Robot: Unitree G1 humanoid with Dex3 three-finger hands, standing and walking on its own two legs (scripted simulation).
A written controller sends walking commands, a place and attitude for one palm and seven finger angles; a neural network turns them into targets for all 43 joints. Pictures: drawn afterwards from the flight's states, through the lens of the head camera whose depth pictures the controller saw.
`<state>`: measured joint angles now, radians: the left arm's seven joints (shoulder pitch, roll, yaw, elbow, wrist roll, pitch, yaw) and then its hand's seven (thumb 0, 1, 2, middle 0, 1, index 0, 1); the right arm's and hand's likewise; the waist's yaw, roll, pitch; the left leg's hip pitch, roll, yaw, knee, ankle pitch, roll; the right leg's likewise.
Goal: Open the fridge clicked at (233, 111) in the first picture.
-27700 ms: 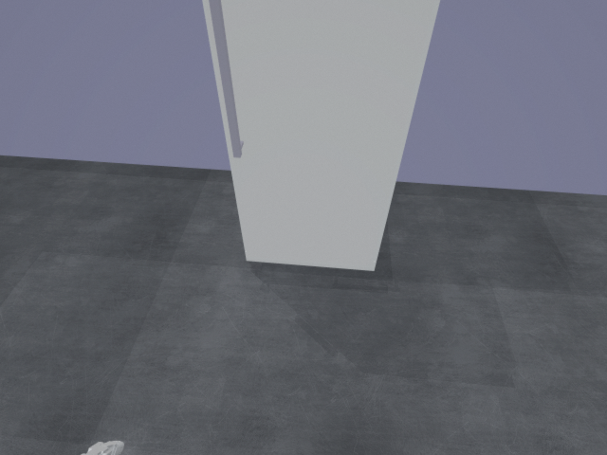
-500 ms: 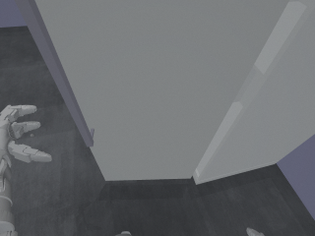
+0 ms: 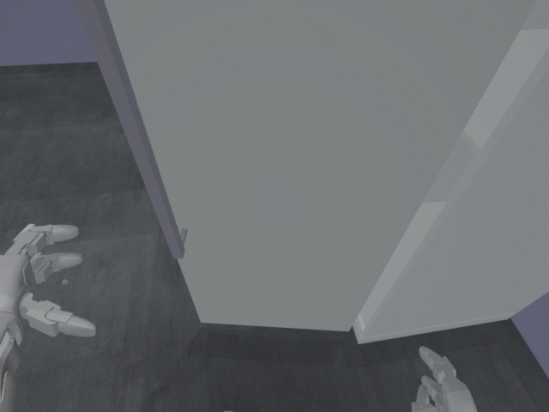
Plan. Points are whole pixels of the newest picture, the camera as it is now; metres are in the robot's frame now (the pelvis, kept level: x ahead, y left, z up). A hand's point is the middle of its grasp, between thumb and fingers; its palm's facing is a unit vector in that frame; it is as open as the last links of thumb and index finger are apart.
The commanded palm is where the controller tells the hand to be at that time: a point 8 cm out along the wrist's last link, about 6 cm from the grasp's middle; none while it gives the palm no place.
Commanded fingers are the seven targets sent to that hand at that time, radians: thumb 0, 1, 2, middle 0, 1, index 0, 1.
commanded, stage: draw the hand back to the body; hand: left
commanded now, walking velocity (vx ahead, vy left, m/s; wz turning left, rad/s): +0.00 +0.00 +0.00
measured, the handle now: (152, 155) +0.44 +0.24 +0.13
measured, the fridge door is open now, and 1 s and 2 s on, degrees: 78 78 78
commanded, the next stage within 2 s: step back with the hand held close in 1.60 s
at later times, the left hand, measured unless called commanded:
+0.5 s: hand (41, 286) +0.22 +0.29 +0.12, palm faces +0.15 -0.99 -0.03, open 14.6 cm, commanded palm +0.19 +0.34 +0.13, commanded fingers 0.00 -0.37 0.29 -0.24 -1.04 -0.24 -1.04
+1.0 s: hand (22, 266) +0.22 +0.29 +0.16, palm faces +0.50 -0.79 -0.37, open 11.0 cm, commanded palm +0.17 +0.32 +0.18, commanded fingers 0.00 0.54 0.73 -0.21 -0.51 -0.21 -0.51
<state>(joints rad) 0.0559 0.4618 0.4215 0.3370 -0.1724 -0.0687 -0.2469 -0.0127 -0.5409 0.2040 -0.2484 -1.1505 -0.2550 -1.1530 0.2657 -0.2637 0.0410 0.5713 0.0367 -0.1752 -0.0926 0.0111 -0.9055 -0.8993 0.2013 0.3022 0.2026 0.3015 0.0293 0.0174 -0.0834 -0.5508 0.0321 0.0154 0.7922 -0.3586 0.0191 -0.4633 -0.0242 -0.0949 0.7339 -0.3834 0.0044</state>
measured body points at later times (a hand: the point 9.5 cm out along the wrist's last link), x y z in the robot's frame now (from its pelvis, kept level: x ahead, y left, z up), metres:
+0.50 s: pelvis -0.01 -0.01 +0.00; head -0.01 -0.01 +0.45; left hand +0.21 +0.35 +0.12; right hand +0.15 -0.26 -0.06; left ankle +0.02 +0.10 -0.71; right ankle -0.01 -0.13 -0.71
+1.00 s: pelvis +0.01 +0.00 +0.03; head +0.00 -0.01 +0.48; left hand +0.19 +0.33 +0.18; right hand +0.20 -0.21 -0.05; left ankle +0.02 +0.10 -0.71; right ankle -0.01 -0.13 -0.71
